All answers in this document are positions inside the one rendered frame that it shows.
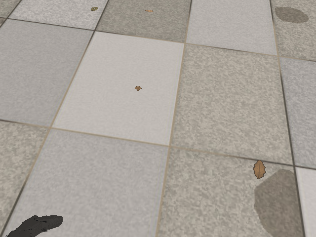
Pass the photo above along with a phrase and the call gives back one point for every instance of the robot left hand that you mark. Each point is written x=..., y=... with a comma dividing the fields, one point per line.
x=36, y=225

